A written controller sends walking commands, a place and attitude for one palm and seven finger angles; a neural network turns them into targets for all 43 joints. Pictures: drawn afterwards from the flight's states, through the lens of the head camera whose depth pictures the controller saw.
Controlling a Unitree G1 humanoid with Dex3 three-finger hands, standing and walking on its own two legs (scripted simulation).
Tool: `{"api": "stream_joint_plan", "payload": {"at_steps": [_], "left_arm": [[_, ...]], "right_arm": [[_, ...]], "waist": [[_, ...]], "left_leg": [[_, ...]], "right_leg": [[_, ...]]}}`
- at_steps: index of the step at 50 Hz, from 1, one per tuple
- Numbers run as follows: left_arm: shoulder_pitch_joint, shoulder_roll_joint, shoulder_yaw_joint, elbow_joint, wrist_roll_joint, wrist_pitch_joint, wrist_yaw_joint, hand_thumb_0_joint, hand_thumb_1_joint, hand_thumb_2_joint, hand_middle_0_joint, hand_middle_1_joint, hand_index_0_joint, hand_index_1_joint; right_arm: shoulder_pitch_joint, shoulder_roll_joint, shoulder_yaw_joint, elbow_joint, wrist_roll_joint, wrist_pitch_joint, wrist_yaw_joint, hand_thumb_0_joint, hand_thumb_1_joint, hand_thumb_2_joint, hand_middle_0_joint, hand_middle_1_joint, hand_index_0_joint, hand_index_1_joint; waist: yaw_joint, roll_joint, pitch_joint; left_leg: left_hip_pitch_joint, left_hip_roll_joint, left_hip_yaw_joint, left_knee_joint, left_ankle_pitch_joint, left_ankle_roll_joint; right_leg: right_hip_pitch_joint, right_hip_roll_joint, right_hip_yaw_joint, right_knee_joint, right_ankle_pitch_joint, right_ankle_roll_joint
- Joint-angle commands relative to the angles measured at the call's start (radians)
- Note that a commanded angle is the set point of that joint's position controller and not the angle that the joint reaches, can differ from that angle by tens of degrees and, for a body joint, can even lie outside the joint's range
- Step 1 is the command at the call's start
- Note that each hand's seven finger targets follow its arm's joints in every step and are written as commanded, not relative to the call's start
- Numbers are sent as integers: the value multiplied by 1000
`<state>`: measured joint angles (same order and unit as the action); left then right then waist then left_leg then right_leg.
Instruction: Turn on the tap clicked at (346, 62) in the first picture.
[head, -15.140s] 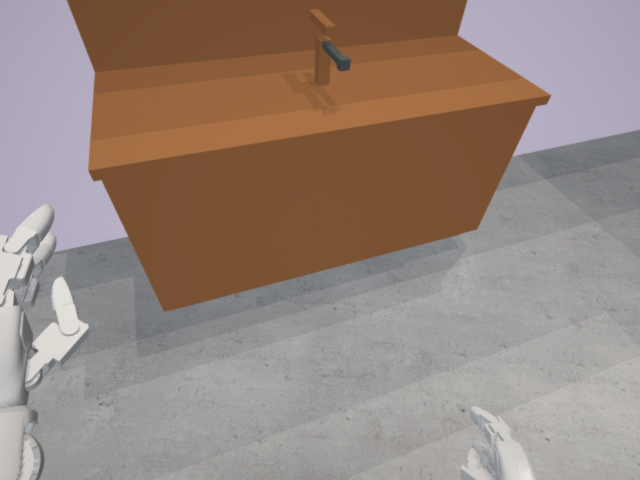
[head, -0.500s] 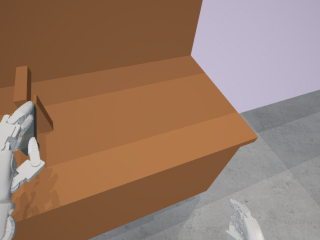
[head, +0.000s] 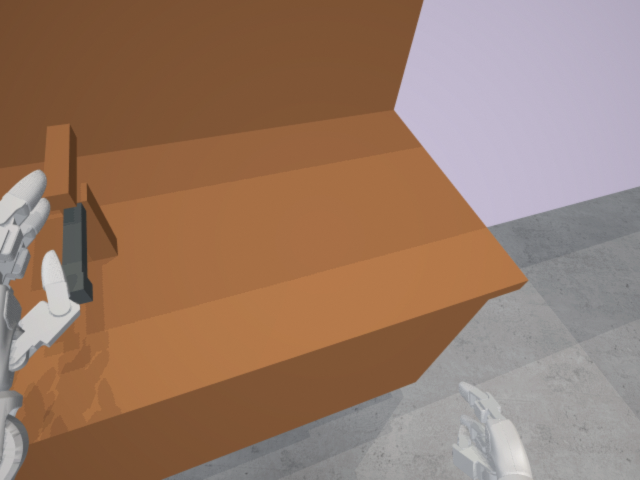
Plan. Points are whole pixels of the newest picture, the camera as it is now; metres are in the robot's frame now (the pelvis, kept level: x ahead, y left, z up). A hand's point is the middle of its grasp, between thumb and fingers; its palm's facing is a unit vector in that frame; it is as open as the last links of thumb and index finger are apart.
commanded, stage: look again from close up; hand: left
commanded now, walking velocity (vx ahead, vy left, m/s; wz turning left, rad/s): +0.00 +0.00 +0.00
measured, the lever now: (74, 289) +0.29 +0.32 +0.06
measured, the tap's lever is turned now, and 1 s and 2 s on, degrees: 0 0 0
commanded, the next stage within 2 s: turn the palm inward beside the body in 0.26 s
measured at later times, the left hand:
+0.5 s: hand (22, 264) +0.23 +0.27 +0.21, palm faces +0.46 -0.83 -0.31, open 7.4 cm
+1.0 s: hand (125, 359) +0.19 +0.20 +0.14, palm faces +0.46 -0.82 -0.34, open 7.4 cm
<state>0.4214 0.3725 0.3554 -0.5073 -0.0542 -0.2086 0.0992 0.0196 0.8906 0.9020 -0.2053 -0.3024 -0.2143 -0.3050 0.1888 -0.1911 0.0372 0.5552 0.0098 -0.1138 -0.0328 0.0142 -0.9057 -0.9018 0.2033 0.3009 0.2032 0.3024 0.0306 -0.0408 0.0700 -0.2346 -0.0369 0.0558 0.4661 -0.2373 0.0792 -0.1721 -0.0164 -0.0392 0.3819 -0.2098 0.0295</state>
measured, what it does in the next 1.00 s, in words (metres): shifts its weight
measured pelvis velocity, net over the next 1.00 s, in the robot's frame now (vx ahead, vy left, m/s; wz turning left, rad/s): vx -0.03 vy -0.09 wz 0.08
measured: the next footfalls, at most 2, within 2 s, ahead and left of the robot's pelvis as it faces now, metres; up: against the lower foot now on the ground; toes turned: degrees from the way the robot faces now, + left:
none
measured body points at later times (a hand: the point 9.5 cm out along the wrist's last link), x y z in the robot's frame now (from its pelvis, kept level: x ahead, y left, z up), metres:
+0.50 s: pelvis -0.02 -0.01 +0.00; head -0.02 +0.00 +0.44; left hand +0.20 +0.31 +0.23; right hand +0.16 -0.23 -0.08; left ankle +0.01 +0.06 -0.74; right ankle -0.01 -0.14 -0.74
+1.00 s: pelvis -0.03 -0.09 -0.02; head -0.04 -0.12 +0.43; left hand +0.16 +0.24 +0.15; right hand +0.20 -0.29 -0.11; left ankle +0.01 +0.06 -0.74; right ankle -0.01 -0.14 -0.74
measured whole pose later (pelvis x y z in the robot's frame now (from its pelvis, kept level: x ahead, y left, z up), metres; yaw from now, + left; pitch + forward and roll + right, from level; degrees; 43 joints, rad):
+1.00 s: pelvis -0.03 -0.09 -0.02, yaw +4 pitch -2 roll +0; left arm 0.21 0.40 0.32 -0.22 -0.16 0.11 0.05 0.02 0.90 0.90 -0.20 -0.30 -0.21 -0.30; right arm 0.12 -0.26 0.05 0.69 0.03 -0.10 -0.09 0.02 -0.91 -0.90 0.20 0.30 0.20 0.30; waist 0.07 0.09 -0.01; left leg -0.36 0.01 -0.07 0.68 -0.31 -0.02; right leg -0.29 0.06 -0.12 0.65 -0.35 -0.07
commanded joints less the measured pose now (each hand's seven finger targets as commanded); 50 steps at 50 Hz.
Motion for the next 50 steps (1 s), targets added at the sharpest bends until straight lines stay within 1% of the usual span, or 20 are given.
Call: {"api": "stream_joint_plan", "payload": {"at_steps": [1,9,17,18,19,20,21,22,23,24,27,31,33,34,37,40,42,44,47,50], "left_arm": [[-62,149,97,-197,4,-75,20,0,900,900,-200,-300,-200,-300],[-62,127,77,-113,3,-68,14,0,900,900,-200,-300,-200,-300],[-105,147,78,-182,17,-85,16,0,900,900,-200,-300,-200,-300],[-1037,948,342,-571,59,-226,37,0,900,900,-200,-300,-200,-300],[-729,457,318,-51,152,-12,16,0,900,900,-200,-300,-200,-300],[-457,266,87,77,54,45,0,0,900,900,-200,-300,-200,-300],[-372,213,125,20,34,79,-9,0,900,900,-200,-300,-200,-300],[-310,67,25,-18,-64,149,-54,0,900,900,-200,-300,-200,-300],[-232,31,24,39,-128,226,-79,0,900,900,-200,-300,-200,-300],[-157,60,28,41,-144,288,-102,0,900,900,-200,-300,-200,-300],[-150,104,-17,-26,-75,381,-120,0,900,900,-200,-300,-200,-300],[-218,196,107,-133,-13,242,-4,0,900,900,-200,-300,-200,-300],[-308,307,214,-257,-16,102,68,0,900,900,-200,-300,-200,-300],[-339,272,186,-262,-10,44,96,0,900,900,-200,-300,-200,-300],[-369,224,135,-146,3,-36,129,0,900,900,-200,-300,-200,-300],[-410,206,64,25,-13,30,69,0,900,900,-200,-300,-200,-300],[-409,190,-1,82,-54,128,3,0,900,900,-200,-300,-200,-300],[-434,185,-36,115,-85,230,-46,0,900,900,-200,-300,-200,-300],[-422,251,49,100,-99,291,-57,0,900,900,-200,-300,-200,-300],[-318,265,167,25,-120,223,-22,0,900,900,-200,-300,-200,-300]], "right_arm": [[-56,-142,-71,-145,-2,-57,-9,0,-900,-900,200,300,200,300],[-69,-140,-64,-138,0,-48,-15,0,-900,-900,200,300,200,300],[-66,-141,-70,-145,3,-66,-13,0,-900,-900,200,300,200,300],[77,-228,114,-296,90,-28,-89,0,-900,-900,200,300,200,300],[-88,-125,-69,-91,-69,-49,-89,0,-900,-900,200,300,200,300],[-64,-171,-58,-109,-60,-75,-16,0,-900,-900,200,300,200,300],[-35,-218,-85,-74,-37,-55,11,0,-900,-900,200,300,200,300],[-79,-191,-77,-94,-19,-57,5,0,-900,-900,200,300,200,300],[-100,-189,-63,-84,7,-58,7,0,-900,-900,200,300,200,300],[-110,-214,-64,-66,12,-56,13,0,-900,-900,200,300,200,300],[-187,-213,-46,-108,37,-26,22,0,-900,-900,200,300,200,300],[-228,-182,-42,-123,9,-10,4,0,-900,-900,200,300,200,300],[-231,-158,-44,-102,-4,-22,-7,0,-900,-900,200,300,200,300],[-221,-136,-43,-97,-17,-33,-7,0,-900,-900,200,300,200,300],[-195,-131,-37,-38,-22,-55,-4,0,-900,-900,200,300,200,300],[-198,-154,-31,-17,-13,-55,-21,0,-900,-900,200,300,200,300],[-218,-168,-30,-25,0,-51,-42,0,-900,-900,200,300,200,300],[-237,-175,-30,-37,17,-47,-62,0,-900,-900,200,300,200,300],[-261,-174,-40,-43,19,-42,-78,0,-900,-900,200,300,200,300],[-251,-150,-53,-41,13,-47,-67,0,-900,-900,200,300,200,300]], "waist": [[-11,142,-200],[-12,70,-148],[-14,137,-141],[-79,458,-201],[57,284,-353],[-2,181,-210],[7,161,-354],[43,214,-371],[37,191,-340],[58,119,-276],[41,47,-128],[22,-46,-148],[39,20,-189],[44,76,-239],[9,222,-177],[-19,218,-119],[-8,218,-89],[-3,147,-65],[27,-11,-78],[58,-103,-146]], "left_leg": [[40,135,-132,-115,222,-93],[-8,125,-137,-155,51,-71],[-33,132,-155,-180,-50,-62],[-284,115,-220,-167,-212,-29],[118,83,-159,-75,162,-156],[137,77,-176,-98,430,-195],[291,124,-175,-46,530,-188],[329,99,-162,-31,551,-172],[337,102,-152,-34,569,-168],[260,99,-138,-43,496,-154],[70,68,-106,-62,186,-117],[-1,51,-111,-49,-76,-78],[0,45,-106,-35,-196,-71],[6,34,-102,-21,-213,-73],[-23,20,-92,48,-277,-66],[-66,6,-78,103,-257,-56],[-95,-1,-64,141,-214,-59],[-113,9,-70,164,-172,-65],[-173,39,-113,202,-131,-86],[-195,55,-135,204,-91,-92]], "right_leg": [[83,-33,37,-5,178,-51],[62,-30,41,-48,111,-43],[74,-27,51,-33,57,-47],[236,70,59,194,-61,20],[20,46,-1,199,-7,-87],[-98,65,-62,122,-13,-85],[-161,77,-44,141,36,-63],[-163,54,-27,135,36,-61],[-166,58,-32,139,51,-57],[-149,42,-53,125,58,-56],[-117,46,-82,103,85,-62],[-173,63,-60,118,-94,-51],[-190,69,-37,124,-194,-45],[-178,68,-29,127,-219,-50],[-245,53,-9,124,-255,-49],[-260,18,33,70,-309,-46],[-248,-23,110,3,-404,-46],[-231,-58,184,-55,-483,-40],[-169,-127,272,-77,-491,3],[-108,-132,266,-26,-359,24]]}}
